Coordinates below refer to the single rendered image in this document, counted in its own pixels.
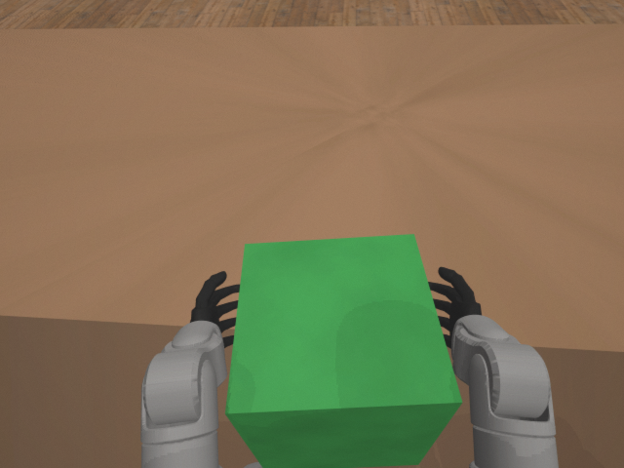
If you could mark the robot left forearm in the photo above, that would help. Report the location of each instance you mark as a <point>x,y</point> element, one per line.
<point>179,411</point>

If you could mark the robot right forearm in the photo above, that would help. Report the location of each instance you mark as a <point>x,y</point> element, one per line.
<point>511,404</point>

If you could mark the right robot hand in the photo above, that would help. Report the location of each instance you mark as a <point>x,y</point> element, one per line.
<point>462,299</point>

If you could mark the left robot hand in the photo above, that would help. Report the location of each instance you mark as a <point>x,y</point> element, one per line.
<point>206,308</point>

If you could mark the carton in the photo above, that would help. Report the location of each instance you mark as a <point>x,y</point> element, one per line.
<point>338,359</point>

